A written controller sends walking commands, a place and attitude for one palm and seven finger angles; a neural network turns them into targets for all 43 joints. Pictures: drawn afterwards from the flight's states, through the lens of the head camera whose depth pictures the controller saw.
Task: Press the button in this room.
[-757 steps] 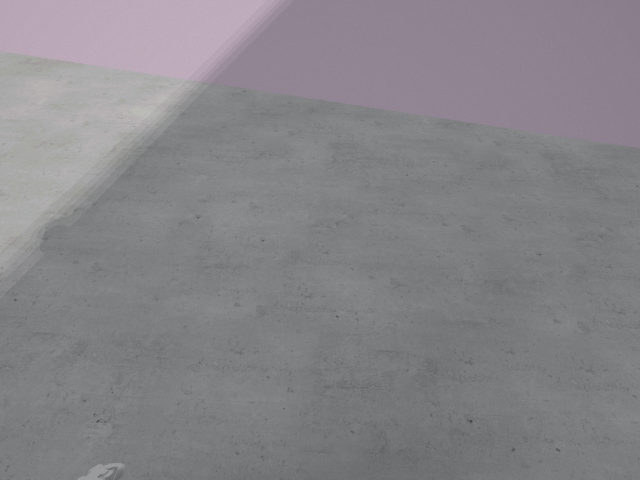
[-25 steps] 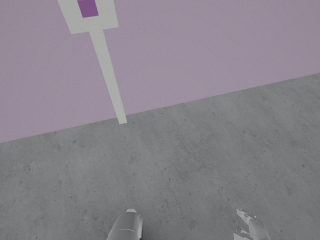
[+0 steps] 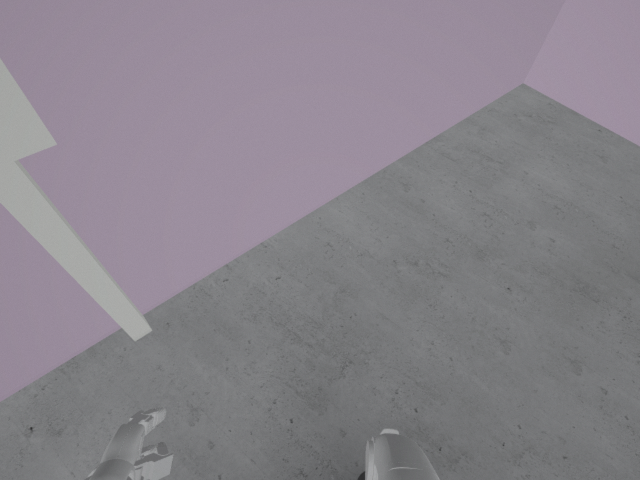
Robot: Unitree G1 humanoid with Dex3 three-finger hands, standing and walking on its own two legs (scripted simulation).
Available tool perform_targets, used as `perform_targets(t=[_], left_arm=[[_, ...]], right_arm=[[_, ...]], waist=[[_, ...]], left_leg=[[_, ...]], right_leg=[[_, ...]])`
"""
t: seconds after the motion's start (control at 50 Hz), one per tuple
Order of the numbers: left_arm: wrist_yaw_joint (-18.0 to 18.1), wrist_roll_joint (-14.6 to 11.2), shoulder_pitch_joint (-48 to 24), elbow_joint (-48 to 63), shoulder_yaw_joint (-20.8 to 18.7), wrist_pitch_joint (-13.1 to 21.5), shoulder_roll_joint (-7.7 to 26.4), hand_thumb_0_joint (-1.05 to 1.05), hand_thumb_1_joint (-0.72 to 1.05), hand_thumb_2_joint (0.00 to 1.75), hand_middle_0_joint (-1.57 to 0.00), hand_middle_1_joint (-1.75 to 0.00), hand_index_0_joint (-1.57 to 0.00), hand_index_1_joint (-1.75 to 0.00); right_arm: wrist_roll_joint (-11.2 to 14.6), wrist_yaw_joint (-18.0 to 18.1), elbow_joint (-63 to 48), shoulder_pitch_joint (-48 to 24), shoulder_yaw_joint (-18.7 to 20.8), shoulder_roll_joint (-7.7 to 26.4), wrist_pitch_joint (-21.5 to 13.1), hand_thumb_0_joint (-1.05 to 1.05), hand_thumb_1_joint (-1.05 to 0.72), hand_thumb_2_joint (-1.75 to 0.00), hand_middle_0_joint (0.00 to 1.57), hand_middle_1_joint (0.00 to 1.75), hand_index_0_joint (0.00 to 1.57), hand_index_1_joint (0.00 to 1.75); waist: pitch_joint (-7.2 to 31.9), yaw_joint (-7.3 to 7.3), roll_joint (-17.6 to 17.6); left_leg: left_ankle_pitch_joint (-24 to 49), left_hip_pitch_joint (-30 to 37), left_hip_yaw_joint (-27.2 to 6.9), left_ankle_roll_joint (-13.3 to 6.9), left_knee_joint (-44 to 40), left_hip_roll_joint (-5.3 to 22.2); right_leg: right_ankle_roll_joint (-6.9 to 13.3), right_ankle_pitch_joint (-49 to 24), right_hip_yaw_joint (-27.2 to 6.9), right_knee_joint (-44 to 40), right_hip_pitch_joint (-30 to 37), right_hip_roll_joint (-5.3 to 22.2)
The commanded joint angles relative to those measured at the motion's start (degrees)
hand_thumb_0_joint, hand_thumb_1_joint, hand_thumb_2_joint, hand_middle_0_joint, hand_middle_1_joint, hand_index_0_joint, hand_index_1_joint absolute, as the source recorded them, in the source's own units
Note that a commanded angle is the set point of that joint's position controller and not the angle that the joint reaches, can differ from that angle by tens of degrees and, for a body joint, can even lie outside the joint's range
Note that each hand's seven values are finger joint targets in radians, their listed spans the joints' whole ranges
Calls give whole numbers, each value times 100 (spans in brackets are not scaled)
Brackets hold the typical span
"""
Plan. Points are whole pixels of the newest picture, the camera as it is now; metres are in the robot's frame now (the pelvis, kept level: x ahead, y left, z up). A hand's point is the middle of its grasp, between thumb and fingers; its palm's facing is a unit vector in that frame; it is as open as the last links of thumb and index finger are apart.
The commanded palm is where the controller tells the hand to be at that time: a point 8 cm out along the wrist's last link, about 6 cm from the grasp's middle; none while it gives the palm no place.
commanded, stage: walk to a spot facing it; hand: left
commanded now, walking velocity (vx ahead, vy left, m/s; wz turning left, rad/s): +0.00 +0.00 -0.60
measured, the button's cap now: out of the picture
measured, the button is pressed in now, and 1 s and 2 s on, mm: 0 0 0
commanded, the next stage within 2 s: turn to face it in 0.12 s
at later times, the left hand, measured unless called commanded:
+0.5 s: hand (211, 432) +0.20 +0.16 -0.18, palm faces -0.09 -0.98 -0.18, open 7.4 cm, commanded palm none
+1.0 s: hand (189, 458) +0.17 +0.18 -0.15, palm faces +0.16 -0.94 -0.30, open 7.4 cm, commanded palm none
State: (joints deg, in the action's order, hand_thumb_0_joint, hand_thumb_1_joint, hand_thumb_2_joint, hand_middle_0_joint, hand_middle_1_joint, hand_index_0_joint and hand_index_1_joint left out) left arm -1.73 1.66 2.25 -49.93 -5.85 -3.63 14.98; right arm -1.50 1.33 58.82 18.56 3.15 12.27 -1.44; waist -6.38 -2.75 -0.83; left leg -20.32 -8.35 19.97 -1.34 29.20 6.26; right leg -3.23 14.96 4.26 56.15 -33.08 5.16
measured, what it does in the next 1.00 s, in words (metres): steps on the spot: right foot, then left foot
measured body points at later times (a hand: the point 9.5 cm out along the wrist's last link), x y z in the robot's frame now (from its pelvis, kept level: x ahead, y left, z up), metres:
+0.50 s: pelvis +0.09 -0.01 -0.01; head +0.11 +0.00 +0.44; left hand +0.21 +0.21 -0.16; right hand +0.13 -0.25 -0.15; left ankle +0.12 +0.10 -0.74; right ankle +0.07 -0.12 -0.74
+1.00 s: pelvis +0.08 -0.04 -0.01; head +0.12 -0.06 +0.44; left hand +0.16 +0.23 -0.13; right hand +0.16 -0.30 -0.16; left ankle +0.12 +0.10 -0.73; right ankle +0.09 -0.16 -0.74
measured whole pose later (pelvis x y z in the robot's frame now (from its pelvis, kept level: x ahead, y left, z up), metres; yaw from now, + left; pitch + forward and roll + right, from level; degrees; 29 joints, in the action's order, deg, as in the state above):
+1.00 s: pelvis +0.08 -0.04 -0.01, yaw +10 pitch +1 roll +0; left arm 1.1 0.5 6.9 -51.6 -2.7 -1.1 12.6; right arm -1.1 -0.4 54.3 13.2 5.0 14.6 3.7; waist -3.7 -2.6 3.2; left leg -17.4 -23.9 -8.9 1.4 36.9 -3.4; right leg -0.7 16.8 1.6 31.8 -15.1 0.4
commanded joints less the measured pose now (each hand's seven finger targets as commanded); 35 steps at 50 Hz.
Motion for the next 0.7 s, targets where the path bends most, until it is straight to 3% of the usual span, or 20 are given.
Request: perform_targets(t=[0.0,0.04,0.06,0.08,0.1,0.12,0.14,0.16,0.2,0.26,0.34,0.38,0.44,0.46,0.48,0.5,0.52,0.58,0.62,0.68], left_arm=[[-29,-5,-117,410,100,122,-3,0,90,90,-20,-30,-20,-30],[3,-3,53,410,91,202,114,0,90,90,-20,-30,-20,-30],[23,-7,452,340,58,271,256,0,90,90,-20,-30,-20,-30],[64,7,1123,162,-12,372,567,0,90,90,-20,-30,-20,-30],[154,2,1784,4,-140,453,1318,0,90,90,-20,-30,-20,-30],[225,-177,2019,-138,-166,396,1593,0,90,90,-20,-30,-20,-30],[283,-178,1818,-41,-168,367,1423,0,90,90,-20,-30,-20,-30],[294,-180,1377,75,-112,330,1268,0,90,90,-20,-30,-20,-30],[303,-160,767,223,32,336,879,0,90,90,-20,-30,-20,-30],[316,-76,453,172,131,416,639,0,90,90,-20,-30,-20,-30],[317,-27,549,-119,247,483,410,0,90,90,-20,-30,-20,-30],[316,-31,684,-226,234,477,446,0,90,90,-20,-30,-20,-30],[345,-86,898,-412,203,410,511,0,90,90,-20,-30,-20,-30],[351,-112,955,-397,196,370,482,0,90,90,-20,-30,-20,-30],[348,-121,1164,-350,200,312,275,0,90,90,-20,-30,-20,-30],[342,-142,1101,-232,261,291,54,0,90,90,-20,-30,-20,-30],[384,-112,790,-203,259,251,145,0,90,90,-20,-30,-20,-30],[294,-90,619,-183,161,279,225,0,90,90,-20,-30,-20,-30],[278,-103,674,-199,159,282,189,0,90,90,-20,-30,-20,-30],[277,-111,562,-121,162,269,196,0,90,90,-20,-30,-20,-30]], right_arm=[[-15,-14,-343,147,246,952,-61,0,-90,-90,20,30,20,30],[-3,-34,-356,220,283,1039,-23,0,-90,-90,20,30,20,30],[20,-42,-400,243,277,1074,-9,0,-90,-90,20,30,20,30],[71,-82,-496,271,251,1039,3,0,-90,-90,20,30,20,30],[123,-114,-763,251,138,653,38,0,-90,-90,20,30,20,30],[154,-35,-969,-182,106,615,102,0,-90,-90,20,30,20,30],[141,16,-1035,-362,74,588,144,0,-90,-90,20,30,20,30],[122,16,-1024,-562,99,643,161,0,-90,-90,20,30,20,30],[55,-9,-834,-473,85,629,265,0,-90,-90,20,30,20,30],[42,-15,-508,92,11,396,367,0,-90,-90,20,30,20,30],[100,-45,-392,-30,-75,187,293,0,-90,-90,20,30,20,30],[120,-70,-397,-283,-101,145,225,0,-90,-90,20,30,20,30],[101,-100,-342,-372,-65,252,188,0,-90,-90,20,30,20,30],[94,-119,-331,-258,-31,401,170,0,-90,-90,20,30,20,30],[60,-135,-386,-227,37,741,147,0,-90,-90,20,30,20,30],[26,-114,-440,-117,97,1063,157,0,-90,-90,20,30,20,30],[6,-46,-362,-20,147,1106,165,0,-90,-90,20,30,20,30],[5,-16,-496,-362,133,900,161,0,-90,-90,20,30,20,30],[25,-17,-550,-398,158,933,141,0,-90,-90,20,30,20,30],[32,-37,-585,-278,215,1004,160,0,-90,-90,20,30,20,30]], waist=[[485,26,986],[624,94,966],[828,315,865],[1241,657,337],[1818,880,-1318],[2023,944,-1158],[1984,858,-1147],[1591,725,-829],[1179,351,-265],[1095,16,-410],[965,44,-682],[867,213,-814],[731,263,-617],[727,209,-228],[721,254,797],[582,178,1861],[627,-6,2119],[644,176,1028],[925,181,864],[1064,74,772]], left_leg=[[4016,602,-713,-418,-479,1621],[4911,778,-578,-281,53,1617],[5178,644,-448,-99,748,1553],[4537,-235,-312,188,2001,1406],[-168,-2266,-303,596,3656,412],[-1926,-2647,-1196,670,4650,14],[-1611,-2739,-1826,627,4740,95],[-1205,-2894,-1966,623,4745,206],[-494,-2428,-1928,669,4341,258],[-189,-1833,-1860,625,3874,57],[-166,-1243,-1840,500,2502,-97],[-119,-1112,-1678,460,1563,-248],[783,-545,-1608,417,251,-285],[1587,-171,-1782,332,-145,-115],[2608,32,-2804,5,-418,637],[3632,-97,-3944,-625,-964,1457],[3538,-308,-4351,-922,-1298,1529],[3278,-132,-3757,-923,-1010,1023],[3429,191,-3461,-839,-925,817],[3384,374,-3566,-867,-891,730]], right_leg=[[137,317,214,-964,333,-94],[289,469,408,-1545,769,-331],[368,125,413,-2133,1443,-423],[537,-1110,125,-2865,2916,-211],[1249,-4466,-2252,-2823,4638,1464],[1806,-6572,-2625,-2767,4507,2122],[1741,-5915,-2416,-2798,4287,1801],[1661,-5001,-2261,-2864,4022,1565],[1332,-4010,-1589,-3166,2978,1083],[1201,-3377,-997,-3421,2130,797],[1211,-2611,-699,-3555,1870,724],[1186,-2418,-631,-3470,2136,721],[906,-2078,-507,-3013,2128,816],[677,-1594,-340,-2684,1839,741],[360,-409,14,-2058,1294,293],[35,1286,353,-1111,911,-184],[21,2082,-64,-121,822,-258],[19,1372,-403,607,364,-128],[-52,1109,-406,517,338,-130],[-122,1078,-423,167,352,-177]])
